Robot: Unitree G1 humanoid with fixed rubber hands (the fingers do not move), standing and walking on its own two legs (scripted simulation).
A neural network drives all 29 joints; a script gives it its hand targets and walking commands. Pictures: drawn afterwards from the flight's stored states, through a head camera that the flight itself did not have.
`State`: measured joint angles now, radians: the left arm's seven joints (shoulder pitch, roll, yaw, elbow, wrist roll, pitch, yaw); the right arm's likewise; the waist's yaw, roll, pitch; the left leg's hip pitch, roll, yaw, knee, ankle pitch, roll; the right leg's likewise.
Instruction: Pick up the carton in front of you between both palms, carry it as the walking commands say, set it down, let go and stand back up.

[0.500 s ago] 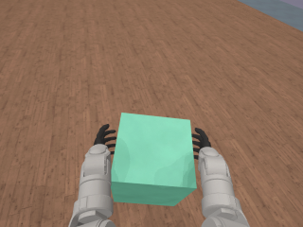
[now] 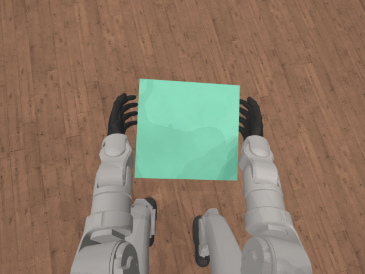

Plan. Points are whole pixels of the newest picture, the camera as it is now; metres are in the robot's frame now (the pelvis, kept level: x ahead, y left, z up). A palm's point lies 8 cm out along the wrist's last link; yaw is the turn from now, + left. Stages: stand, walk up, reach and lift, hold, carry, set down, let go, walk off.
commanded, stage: set down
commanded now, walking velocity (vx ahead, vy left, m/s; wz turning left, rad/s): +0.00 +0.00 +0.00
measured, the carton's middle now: (182, 133) +0.43 +0.01 -0.17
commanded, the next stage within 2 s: none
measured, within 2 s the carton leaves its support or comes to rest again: rests again in 1.68 s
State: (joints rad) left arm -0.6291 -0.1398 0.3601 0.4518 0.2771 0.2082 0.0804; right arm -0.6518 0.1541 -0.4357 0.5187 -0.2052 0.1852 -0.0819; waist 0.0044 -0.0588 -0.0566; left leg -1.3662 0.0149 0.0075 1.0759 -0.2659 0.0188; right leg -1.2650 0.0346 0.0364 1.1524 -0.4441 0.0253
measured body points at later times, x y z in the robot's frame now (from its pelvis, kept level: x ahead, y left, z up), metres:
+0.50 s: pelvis -0.02 -0.01 -0.13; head +0.25 +0.03 +0.23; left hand +0.45 +0.19 -0.23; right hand +0.46 -0.11 -0.22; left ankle +0.11 +0.11 -0.63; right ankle +0.04 -0.13 -0.63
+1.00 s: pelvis -0.04 +0.00 -0.24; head +0.29 +0.05 +0.05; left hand +0.48 +0.22 -0.38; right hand +0.48 -0.08 -0.38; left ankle +0.11 +0.11 -0.63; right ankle +0.04 -0.13 -0.63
